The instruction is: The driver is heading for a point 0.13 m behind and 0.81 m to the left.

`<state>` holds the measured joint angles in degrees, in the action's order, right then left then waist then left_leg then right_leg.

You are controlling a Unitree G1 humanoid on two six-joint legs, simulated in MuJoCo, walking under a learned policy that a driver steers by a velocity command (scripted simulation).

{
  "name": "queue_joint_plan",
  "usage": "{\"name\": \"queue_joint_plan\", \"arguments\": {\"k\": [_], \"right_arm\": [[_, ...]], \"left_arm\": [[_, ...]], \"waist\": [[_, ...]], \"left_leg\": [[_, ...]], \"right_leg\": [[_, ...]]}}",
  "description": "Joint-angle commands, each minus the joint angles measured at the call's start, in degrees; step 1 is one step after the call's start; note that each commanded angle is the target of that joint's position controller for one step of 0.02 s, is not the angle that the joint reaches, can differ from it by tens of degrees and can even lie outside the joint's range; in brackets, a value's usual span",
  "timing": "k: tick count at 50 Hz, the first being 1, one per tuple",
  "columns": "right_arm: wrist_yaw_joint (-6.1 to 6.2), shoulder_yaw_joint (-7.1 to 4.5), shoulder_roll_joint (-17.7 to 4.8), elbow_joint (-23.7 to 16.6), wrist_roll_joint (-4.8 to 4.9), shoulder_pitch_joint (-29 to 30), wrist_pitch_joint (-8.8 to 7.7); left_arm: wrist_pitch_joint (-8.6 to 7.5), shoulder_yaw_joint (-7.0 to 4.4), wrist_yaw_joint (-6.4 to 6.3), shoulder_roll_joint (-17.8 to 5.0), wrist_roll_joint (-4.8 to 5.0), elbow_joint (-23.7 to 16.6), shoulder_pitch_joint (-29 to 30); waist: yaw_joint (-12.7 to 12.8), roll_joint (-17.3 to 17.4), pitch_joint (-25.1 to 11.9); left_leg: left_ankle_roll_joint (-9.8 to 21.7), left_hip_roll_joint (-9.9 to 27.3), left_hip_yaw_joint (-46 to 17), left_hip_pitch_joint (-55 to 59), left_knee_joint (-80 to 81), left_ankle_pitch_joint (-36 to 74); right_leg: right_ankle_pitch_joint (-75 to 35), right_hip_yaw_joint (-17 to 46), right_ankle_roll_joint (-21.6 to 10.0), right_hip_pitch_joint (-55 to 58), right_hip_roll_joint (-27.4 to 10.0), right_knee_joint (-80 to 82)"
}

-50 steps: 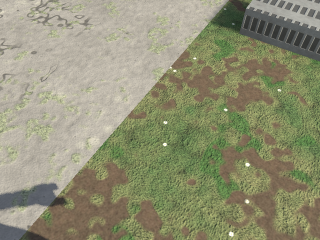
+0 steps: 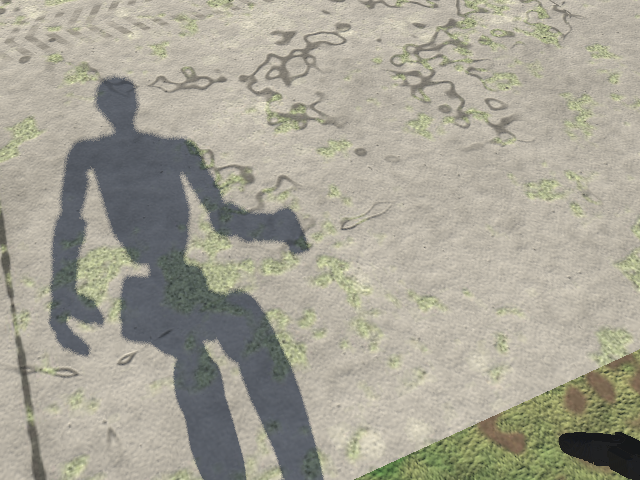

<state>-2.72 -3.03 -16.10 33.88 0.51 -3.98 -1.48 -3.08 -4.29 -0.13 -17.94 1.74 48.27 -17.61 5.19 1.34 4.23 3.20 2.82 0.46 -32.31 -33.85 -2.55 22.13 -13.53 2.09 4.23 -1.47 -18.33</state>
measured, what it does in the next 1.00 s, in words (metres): walks ahead, turning left: left foot, then right foot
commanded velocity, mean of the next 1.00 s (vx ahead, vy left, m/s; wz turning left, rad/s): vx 0.08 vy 0.00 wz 0.32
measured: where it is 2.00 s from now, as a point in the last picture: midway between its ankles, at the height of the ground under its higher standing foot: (195, 430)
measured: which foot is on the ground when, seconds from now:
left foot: up 0.00-0.00, down 0.02-1.00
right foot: down 0.00-0.04, up 0.06-0.40, down 0.42-0.70, up 0.72-1.00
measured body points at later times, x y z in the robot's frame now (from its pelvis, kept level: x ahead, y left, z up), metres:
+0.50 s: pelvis +0.13 +0.01 +0.01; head +0.14 +0.00 +0.45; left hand +0.23 +0.28 -0.11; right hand +0.28 -0.24 -0.11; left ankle +0.16 +0.10 -0.73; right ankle +0.15 -0.13 -0.73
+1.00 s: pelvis +0.16 +0.00 +0.01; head +0.19 +0.03 +0.46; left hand +0.23 +0.32 -0.09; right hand +0.38 -0.23 -0.08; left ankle +0.16 +0.10 -0.73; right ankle +0.21 -0.14 -0.70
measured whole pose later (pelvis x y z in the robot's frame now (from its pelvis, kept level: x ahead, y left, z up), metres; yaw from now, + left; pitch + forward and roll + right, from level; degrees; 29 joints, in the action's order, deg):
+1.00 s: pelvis +0.16 +0.00 +0.01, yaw +19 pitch +2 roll -1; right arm 2.1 -4.3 -16.4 40.4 1.0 -10.3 1.9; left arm -0.3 -3.7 -2.0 -16.6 0.6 44.1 -4.5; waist -1.2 -0.7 1.7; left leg 3.6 -7.1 -11.6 -17.6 -26.4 -10.2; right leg 22.6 5.7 4.6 -23.1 1.3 -43.3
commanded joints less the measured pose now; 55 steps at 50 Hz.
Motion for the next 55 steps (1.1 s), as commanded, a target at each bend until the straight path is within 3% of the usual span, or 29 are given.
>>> {"name": "queue_joint_plan", "arguments": {"k": [1, 2, 3, 4, 5, 6, 7, 10, 13, 17, 19, 20, 21, 22, 24, 28, 33, 34, 35, 36, 37, 39, 40, 45, 49, 51, 53, 54, 55], "right_arm": [[0.89, -4.92, -10.9, 0.1, -0.62, -15.8, -0.33], [2.4, -5.31, -16.0, 0.3, -1.18, -17.9, 0.25], [2.16, -4.14, -16.1, -3.1, -1.71, -14.6, -0.2], [1.57, -3.21, -11.5, -3.1, -1.49, -14.2, -0.11], [1.29, -2.48, -9.7, -1.8, -0.8, -11.4, -0.4], [1.23, -1.87, -7.8, -1.1, -0.22, -8.5, -0.64], [1.39, -1.51, -7.0, -0.8, -0.38, -5.9, -0.72], [1.62, -1.55, -7.1, 0.3, -1.95, -1.7, -1.36], [2.25, -1.37, -6.4, 2.3, -1.93, -0.6, -1.35], [2.67, -0.89, -5.9, 5.2, -2.07, -1.6, -0.25], [2.57, -0.19, -4.6, 6.2, -1.51, -0.6, 0.17], [2.52, 0.33, -3.1, 7.3, -1.41, -2.0, 0.21], [2.52, 0.63, -2.4, 8.2, -1.74, -4.3, 0.17], [2.48, -0.03, -3.8, 8.4, -1.53, -7.5, 0.15], [3.22, -0.71, -5.8, 7.3, -1.02, -2.5, 0.86], [3.54, -2.05, -6.0, 6.3, -0.33, -3.1, 2.27], [2.61, -3.15, -5.2, 5.8, 0.03, -6.2, 3.11], [2.74, -3.81, -6.9, 5.7, 0.13, -6.7, 3.25], [3.12, -4.86, -10.3, 5.6, -0.01, -7.8, 3.3], [2.86, -5.11, -11.8, 5.3, -0.96, -11.3, 2.72], [2.54, -4.39, -11.1, 5.2, -1.59, -12.0, 1.35], [2.75, -4.07, -10.2, 3.9, 0.04, -7.1, -0.08], [3.24, -3.76, -9.5, 3.7, 0.78, -5.6, 0.11], [5.01, -3.79, -9.8, 3.4, 0.34, -6.1, 2.3], [5.16, -3.83, -9.9, 2.6, 0.5, -5.0, 2.9], [4.88, -3.73, -9.9, 2.5, 0.51, -4.6, 2.92], [5.01, -3.29, -8.8, 2.2, 0.96, -3.6, 3.07], [5.08, -2.66, -6.6, 2.0, 0.92, -4.0, 2.85], [4.95, -1.54, -2.0, 1.5, 0.94, -5.5, 2.41]], "left_arm": [[-0.09, -1.61, -0.57, -9.4, 0.49, -3.8, 3.2], [-0.38, 0.54, -0.03, -2.8, -3.64, -5.5, -1.1], [-0.81, 1.92, 0.82, -3.1, -2.46, -5.4, -6.1], [-0.48, 0.18, 1.04, -9.3, -0.44, -4.3, -0.5], [-0.11, 0.43, 0.9, -8.2, 0.5, -6.0, 3.7], [0.4, 0.72, 0.21, -6.9, -0.36, -5.5, 5.0], [1.21, 0.53, -0.4, -7.1, -0.96, -5.1, 4.7], [3.22, 0.65, -1.3, -5.4, -1.46, -3.1, 0.1], [3.87, 1.33, -1.92, -3.4, -2.15, -3.0, 2.8], [4.25, 1.24, -1.78, -4.0, -1.87, -3.4, 7.2], [3.97, 1.39, -1.42, -3.1, -2.48, -2.9, 6.6], [3.78, 1.51, -1.22, -3.1, -3.18, -2.7, 6.4], [3.48, 1.23, -1.33, -5.4, -3.66, -3.5, 6.9], [3.49, 0.09, -1.68, -10.3, -3.12, -4.0, 9.1], [3.16, 0.14, -1.4, -7.2, -2.7, -3.3, 9.3], [2.56, -0.67, -2.6, -7.8, -2.17, -2.9, 6.9], [3.61, -1.49, -4.46, -7.6, -1.59, -4.0, 9.1], [3.8, -1.57, -4.42, -7.1, -1.78, -4.4, 9.2], [3.92, -1.29, -4.19, -5.5, -2.27, -6.0, 11.0], [4.0, -0.73, -4.12, -4.2, -2.51, -8.1, 16.3], [3.8, -0.6, -3.81, -3.6, -2.3, -8.4, 15.4], [3.56, -1.15, -3.48, -5.1, -1.79, -6.6, 11.7], [3.28, -1.46, -3.72, -5.9, -2.09, -6.3, 11.7], [2.5, -0.7, -2.8, -3.4, -1.45, -7.1, 12.8], [1.93, -0.6, -1.65, -3.8, -0.89, -7.9, 14.0], [1.02, -0.91, -1.12, -4.4, -0.57, -7.9, 12.7], [-0.01, -1.41, -0.82, -4.4, -0.41, -6.1, 7.6], [-0.31, -2.13, -1.05, -6.5, -0.86, -4.8, 2.8], [-0.26, -2.5, -1.33, -9.9, -2.17, -4.3, -2.1]], "waist": [[-12.5, -3.1, -10.9], [-8.7, 12.6, -17.7], [-6.8, 14.5, -31.9], [-10.7, 3.0, -31.0], [-9.3, 2.8, -22.2], [-7.5, -0.4, -16.1], [-5.6, 0.5, -13.3], [-1.9, 3.3, -12.1], [-2.8, 3.8, -11.9], [-4.8, 4.6, -9.7], [-3.4, 3.8, -8.1], [-3.0, 2.7, -7.2], [-4.1, -0.2, -6.2], [-7.5, -7.2, -4.4], [-5.1, -10.1, -3.4], [-4.1, -10.3, -5.4], [-4.9, -8.8, -7.5], [-4.8, -3.7, -7.3], [-4.8, 7.1, -7.0], [-8.7, 13.6, -7.1], [-8.2, 9.9, -10.5], [-5.3, 2.0, -10.9], [-4.9, 1.4, -10.9], [-5.4, 4.2, -11.4], [-6.2, 8.2, -9.0], [-5.5, 9.3, -7.1], [-2.3, 6.9, -6.0], [-0.8, 2.4, -7.5], [-0.9, -8.8, -10.1]], "left_leg": [[4.4, -4.8, 1.3, 28.0, 7.4, 11.1], [9.7, 10.0, -15.7, 46.7, -0.1, 41.8], [22.3, 23.4, -38.6, 55.4, 4.1, 40.2], [19.4, 19.5, -31.6, 49.5, 7.3, 34.3], [16.5, 16.2, -23.9, 43.2, 8.4, 29.4], [13.9, 13.3, -20.0, 35.0, 10.2, 25.3], [12.7, 11.9, -17.4, 27.7, 12.2, 23.1], [12.5, 9.2, -11.2, 15.3, 16.2, 22.5], [11.5, 7.7, -8.5, 14.2, 16.9, 15.6], [10.3, 7.6, -10.6, 13.6, 18.5, -5.2], [7.7, 6.0, -10.7, 11.7, 17.1, -15.1], [5.2, 4.2, -10.1, 10.6, 16.0, -18.4], [2.5, 1.6, -9.7, 9.2, 13.3, -20.3], [0.6, -2.3, -6.7, 7.8, 11.4, -20.5], [-0.6, -4.6, -3.4, 13.4, 6.1, -14.2], [0.9, -4.5, -3.8, 10.0, -0.8, -4.9], [1.8, -2.9, -3.5, 11.0, -3.4, -6.5], [3.5, -1.1, -7.5, 14.0, 1.3, 0.9], [8.1, 4.0, -20.1, 18.5, 8.8, 6.2], [14.4, 9.5, -33.9, 26.5, 14.5, 10.6], [16.5, 12.4, -36.1, 30.9, 14.0, 13.4], [13.7, 10.8, -29.7, 30.3, 11.6, 17.8], [12.1, 9.5, -27.5, 29.5, 11.5, 17.2], [10.4, 4.9, -24.7, 28.2, 11.8, 15.6], [10.1, 2.5, -28.9, 20.5, 17.8, -20.9], [9.4, 1.7, -30.7, 16.4, 18.2, -27.2], [6.5, -1.2, -29.7, 10.0, 15.1, -31.5], [3.3, -4.2, -25.5, 1.9, 6.1, -35.0], [-0.1, -11.5, -13.1, -6.7, -12.3, -34.0]], "right_leg": [[-49.7, 2.0, -4.6, -10.3, -8.8, -23.2], [0.4, 2.2, -1.2, -27.9, -3.3, -43.5], [21.2, 12.7, 0.7, -37.7, 2.4, -60.3], [16.1, 18.4, 0.4, -37.7, -0.5, -61.3], [12.5, 16.9, 0.0, -40.8, -2.6, -57.9], [9.3, 16.5, 0.3, -40.3, -4.4, -53.3], [6.8, 16.9, 0.7, -36.6, -5.4, -49.8], [1.9, 15.5, 2.1, -25.6, -4.4, -43.4], [-2.4, 15.5, 2.4, -22.8, -4.3, -32.2], [-6.2, 15.3, 1.5, -19.6, -3.4, -22.4], [-10.4, 13.9, 0.1, -14.8, -2.3, -13.6], [-14.1, 14.3, -0.7, -12.1, -2.5, -8.5], [-19.6, 18.6, -2.2, -10.4, -6.3, -6.0], [-16.9, 19.8, -4.8, -13.1, -9.1, -6.8], [-2.1, 20.1, -5.5, -20.8, -8.0, -2.9], [-13.6, 20.6, -6.6, -15.5, -11.4, -4.7], [-21.6, 19.7, -8.1, -15.1, -15.9, -9.7], [-17.7, 15.3, -5.4, -18.3, -12.6, -14.4], [-10.2, 8.2, -0.7, -25.8, -4.3, -24.6], [11.2, 10.9, 1.8, -37.7, 2.6, -36.2], [16.1, 18.1, 1.2, -41.4, 2.2, -45.8], [10.5, 20.5, 0.9, -42.4, 0.7, -49.7], [7.4, 20.8, 1.3, -41.6, -0.1, -47.7], [2.1, 19.1, 3.5, -35.5, 2.5, -34.4], [-0.3, 17.9, 2.3, -27.3, 3.9, -21.8], [-0.9, 17.2, 0.9, -21.9, 4.5, -15.7], [-7.8, 16.2, -1.5, -11.3, 3.4, -4.3], [-6.0, 21.0, -4.0, -1.7, -3.2, -2.3], [8.0, 36.5, -8.9, 4.0, -16.0, 2.3]]}}
Velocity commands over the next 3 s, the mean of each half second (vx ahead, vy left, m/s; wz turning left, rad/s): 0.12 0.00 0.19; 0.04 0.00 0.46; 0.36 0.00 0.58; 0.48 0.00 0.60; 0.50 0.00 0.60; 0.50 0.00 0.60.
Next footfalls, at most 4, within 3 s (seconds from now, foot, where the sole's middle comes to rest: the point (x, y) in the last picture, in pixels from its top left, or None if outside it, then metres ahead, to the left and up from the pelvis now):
0.02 left None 0.20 0.10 -0.76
0.42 right None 0.19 -0.13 -0.76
1.08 right None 0.25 -0.11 -0.76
1.54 left None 0.34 0.30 -0.76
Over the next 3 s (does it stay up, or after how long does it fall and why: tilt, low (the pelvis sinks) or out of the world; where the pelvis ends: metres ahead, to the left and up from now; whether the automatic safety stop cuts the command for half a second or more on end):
stays up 0.69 0.83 0.00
